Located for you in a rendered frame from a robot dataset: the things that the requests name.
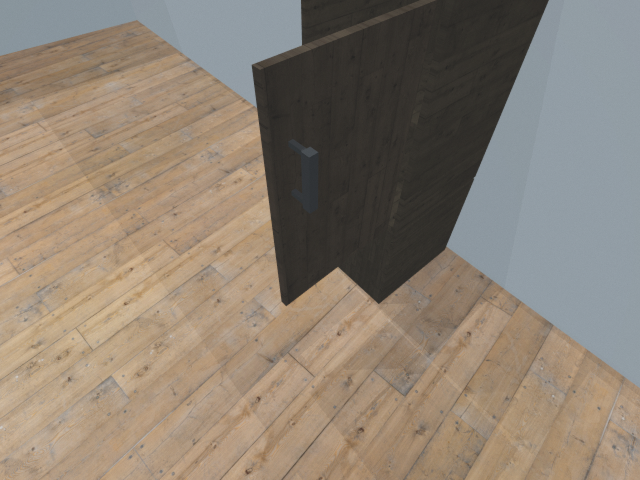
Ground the handle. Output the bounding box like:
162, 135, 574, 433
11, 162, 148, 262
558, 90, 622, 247
288, 139, 319, 214

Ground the cupboard door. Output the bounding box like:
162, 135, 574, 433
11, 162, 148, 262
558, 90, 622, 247
252, 0, 437, 306

